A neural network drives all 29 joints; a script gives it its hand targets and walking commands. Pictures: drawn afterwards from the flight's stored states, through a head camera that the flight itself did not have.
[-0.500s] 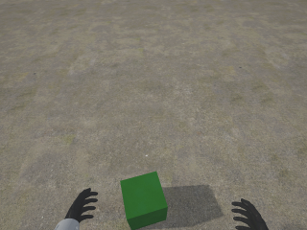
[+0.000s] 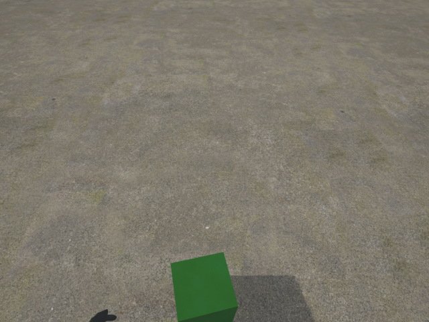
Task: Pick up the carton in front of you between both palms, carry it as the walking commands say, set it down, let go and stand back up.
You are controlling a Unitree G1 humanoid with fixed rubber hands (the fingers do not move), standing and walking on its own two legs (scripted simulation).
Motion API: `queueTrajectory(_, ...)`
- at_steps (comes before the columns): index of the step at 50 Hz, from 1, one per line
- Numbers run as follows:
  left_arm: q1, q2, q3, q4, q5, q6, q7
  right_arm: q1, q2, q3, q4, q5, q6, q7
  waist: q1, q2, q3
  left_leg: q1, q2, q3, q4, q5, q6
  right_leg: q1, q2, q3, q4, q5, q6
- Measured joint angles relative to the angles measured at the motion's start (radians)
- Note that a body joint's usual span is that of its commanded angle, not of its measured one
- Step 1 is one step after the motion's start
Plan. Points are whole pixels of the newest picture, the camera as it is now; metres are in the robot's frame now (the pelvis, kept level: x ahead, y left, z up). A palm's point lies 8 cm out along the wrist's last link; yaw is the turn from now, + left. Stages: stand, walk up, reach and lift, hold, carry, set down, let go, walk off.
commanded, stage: stand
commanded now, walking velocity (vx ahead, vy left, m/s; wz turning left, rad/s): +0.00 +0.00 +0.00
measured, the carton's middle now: (202, 294) +0.38 +0.05 -0.64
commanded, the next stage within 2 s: none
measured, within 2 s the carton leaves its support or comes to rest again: neither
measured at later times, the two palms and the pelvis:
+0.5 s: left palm out of the picture +0.05 +0.27 -0.13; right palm out of the picture +0.09 -0.24 -0.11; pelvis +0.02 +0.01 +0.00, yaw +2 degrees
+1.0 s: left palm out of the picture -0.04 +0.24 -0.14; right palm out of the picture +0.01 -0.23 -0.12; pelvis +0.00 +0.00 +0.00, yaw +4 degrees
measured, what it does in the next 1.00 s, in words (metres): stands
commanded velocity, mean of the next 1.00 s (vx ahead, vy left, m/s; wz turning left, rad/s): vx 0.00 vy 0.00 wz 0.00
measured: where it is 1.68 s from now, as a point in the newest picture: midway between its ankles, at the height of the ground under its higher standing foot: outside the picture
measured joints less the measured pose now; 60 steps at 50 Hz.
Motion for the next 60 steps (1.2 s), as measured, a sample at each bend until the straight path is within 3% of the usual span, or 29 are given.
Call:
queueTrajectory(28, 0.055, -0.01, -0.008, 0.149, -0.019, 0.068, 0.023, 0.009, 0.008, 0.027, 0.068, 0.01, 0.046, -0.042, 0.003, 0.031, 0.024, 0.019, -0.022, -0.044, 0.054, -0.046, 0.021, 0.06, -0.017, -0.047, -0.002, -0.036, 0.015)
queueTrajectory(60, 0.075, -0.088, -0.024, 0.409, -0.016, 0.075, 0.016, 0.028, 0.073, 0.043, 0.313, 0.017, 0.057, -0.051, 0.001, 0.033, 0.085, 0.093, -0.013, -0.073, -0.052, 0.04, 0.0, 0.138, -0.01, -0.074, -0.1, 0.04, -0.003)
